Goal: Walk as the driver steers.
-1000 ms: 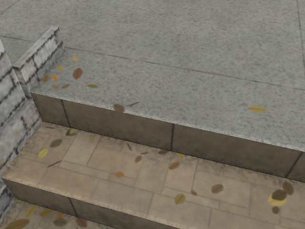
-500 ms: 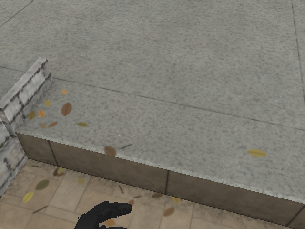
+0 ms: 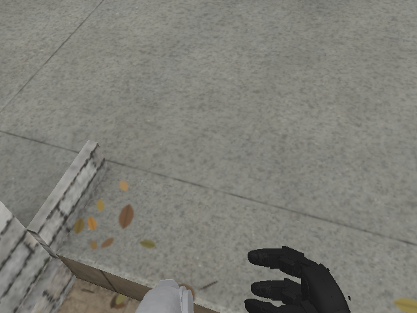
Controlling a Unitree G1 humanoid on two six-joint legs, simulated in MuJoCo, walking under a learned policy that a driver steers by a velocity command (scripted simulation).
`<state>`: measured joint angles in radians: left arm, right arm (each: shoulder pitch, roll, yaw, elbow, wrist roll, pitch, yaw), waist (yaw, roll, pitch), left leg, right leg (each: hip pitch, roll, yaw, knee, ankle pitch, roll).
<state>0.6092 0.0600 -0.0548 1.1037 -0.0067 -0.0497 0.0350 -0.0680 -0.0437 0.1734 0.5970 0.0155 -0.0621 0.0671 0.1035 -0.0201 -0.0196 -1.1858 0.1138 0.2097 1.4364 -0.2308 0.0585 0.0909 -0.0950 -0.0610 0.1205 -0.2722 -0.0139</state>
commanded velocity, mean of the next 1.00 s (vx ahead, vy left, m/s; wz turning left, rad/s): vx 0.50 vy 0.00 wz -0.48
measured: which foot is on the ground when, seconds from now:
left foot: up 0.00-0.00, down 0.02-0.58, up 0.60-1.00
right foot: down 0.00-0.06, up 0.08-0.56, down 0.58-1.00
